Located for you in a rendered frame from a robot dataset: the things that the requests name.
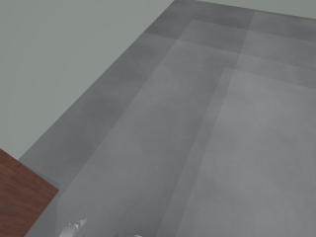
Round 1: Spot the cupboard door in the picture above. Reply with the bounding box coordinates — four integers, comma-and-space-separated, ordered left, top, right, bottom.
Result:
0, 156, 18, 187

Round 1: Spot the left robot hand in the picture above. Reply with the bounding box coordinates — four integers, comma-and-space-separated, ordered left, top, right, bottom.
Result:
59, 217, 88, 237

